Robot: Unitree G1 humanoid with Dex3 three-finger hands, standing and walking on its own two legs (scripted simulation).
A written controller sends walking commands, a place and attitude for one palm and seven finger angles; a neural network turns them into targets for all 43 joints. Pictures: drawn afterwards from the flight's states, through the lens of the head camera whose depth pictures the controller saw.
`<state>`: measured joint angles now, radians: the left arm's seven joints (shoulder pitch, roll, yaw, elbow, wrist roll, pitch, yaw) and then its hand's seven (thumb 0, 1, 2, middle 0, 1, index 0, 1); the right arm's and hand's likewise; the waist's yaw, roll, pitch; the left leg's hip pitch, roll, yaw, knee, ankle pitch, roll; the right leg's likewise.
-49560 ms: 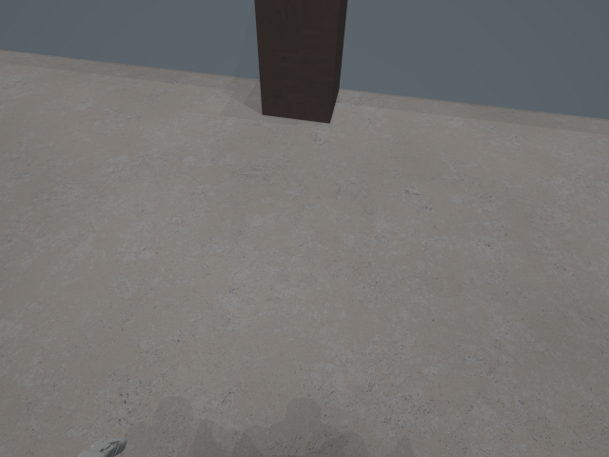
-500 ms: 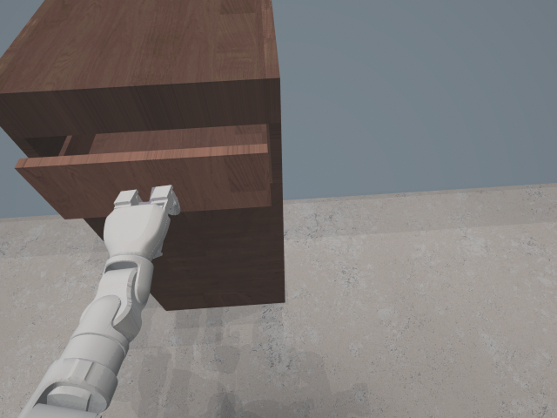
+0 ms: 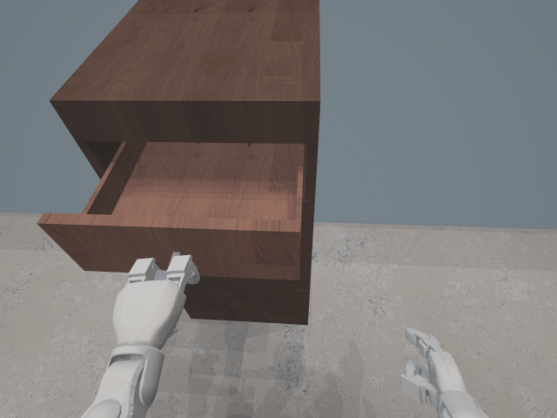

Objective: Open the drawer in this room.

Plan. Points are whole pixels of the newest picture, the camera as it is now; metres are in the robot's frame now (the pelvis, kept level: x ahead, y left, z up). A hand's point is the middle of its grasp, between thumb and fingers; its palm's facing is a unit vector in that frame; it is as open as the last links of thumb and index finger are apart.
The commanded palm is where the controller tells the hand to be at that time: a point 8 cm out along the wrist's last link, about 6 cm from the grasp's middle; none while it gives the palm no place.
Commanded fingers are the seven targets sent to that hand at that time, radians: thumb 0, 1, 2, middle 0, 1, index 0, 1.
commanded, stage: pull the drawer open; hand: left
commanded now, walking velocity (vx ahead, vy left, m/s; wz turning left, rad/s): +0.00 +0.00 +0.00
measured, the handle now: (171, 275) +0.31 +0.20 +0.02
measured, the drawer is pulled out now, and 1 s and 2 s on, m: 0.18 0.30 0.30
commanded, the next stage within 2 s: open the thumb to release the handle in 0.72 s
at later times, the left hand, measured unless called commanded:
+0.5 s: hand (145, 398) +0.15 +0.19 +0.00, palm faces -0.03 -0.12 -0.99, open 6.6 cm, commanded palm +0.09 +0.21 +0.05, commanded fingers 0.00 0.90 0.90 -0.40 -1.35 -0.40 -1.35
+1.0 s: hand (141, 409) +0.14 +0.19 +0.00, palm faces +0.05 -0.08 -1.00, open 6.7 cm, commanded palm +0.11 +0.21 +0.05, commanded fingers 0.00 0.20 0.60 -0.35 -1.27 -0.35 -1.27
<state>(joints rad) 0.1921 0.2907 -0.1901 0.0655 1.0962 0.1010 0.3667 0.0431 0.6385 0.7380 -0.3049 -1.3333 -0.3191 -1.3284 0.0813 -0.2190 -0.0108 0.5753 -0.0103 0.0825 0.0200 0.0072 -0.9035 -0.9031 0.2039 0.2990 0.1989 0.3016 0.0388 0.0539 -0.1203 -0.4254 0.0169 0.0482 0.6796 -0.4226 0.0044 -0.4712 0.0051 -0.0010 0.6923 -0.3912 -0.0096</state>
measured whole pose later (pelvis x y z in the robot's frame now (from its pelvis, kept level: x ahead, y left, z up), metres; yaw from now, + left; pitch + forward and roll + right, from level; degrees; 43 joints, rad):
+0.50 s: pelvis -0.02 -0.02 -0.01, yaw -2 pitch +10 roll +1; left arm 0.62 0.34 -0.09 -0.21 1.07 -0.02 0.44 0.05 0.65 0.71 -0.28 -1.31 -0.30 -1.32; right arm 0.10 -0.25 -0.01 0.58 -0.05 0.08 0.03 0.01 -0.90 -0.90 0.20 0.30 0.20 0.30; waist 0.04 0.04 -0.11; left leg -0.48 0.03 0.05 0.76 -0.44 -0.02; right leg -0.55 0.03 0.02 0.80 -0.41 -0.03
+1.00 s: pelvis -0.04 -0.02 -0.02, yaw +0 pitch +8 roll +1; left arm 0.52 0.35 -0.14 -0.15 1.08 0.00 0.50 0.02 0.56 0.77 -0.37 -1.31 -0.36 -1.34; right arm 0.12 -0.23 -0.01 0.59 -0.04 0.09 -0.02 0.01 -0.90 -0.90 0.20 0.30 0.20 0.30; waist 0.06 0.06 -0.10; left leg -0.54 0.02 0.03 0.84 -0.45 -0.01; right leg -0.60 0.01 0.00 0.87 -0.42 -0.03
